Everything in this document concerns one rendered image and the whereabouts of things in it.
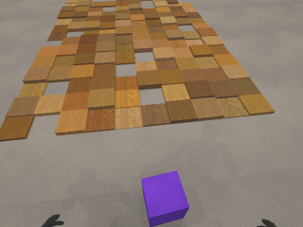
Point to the left robot hand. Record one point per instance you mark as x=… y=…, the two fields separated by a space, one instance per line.
x=52 y=221

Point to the carton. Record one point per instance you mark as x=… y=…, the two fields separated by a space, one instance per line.
x=164 y=197

